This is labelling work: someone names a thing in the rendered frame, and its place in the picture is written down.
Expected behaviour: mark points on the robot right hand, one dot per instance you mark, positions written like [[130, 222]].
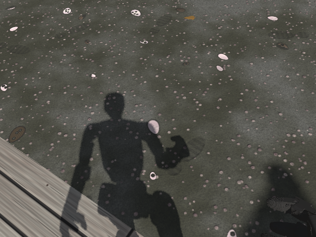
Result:
[[298, 208]]

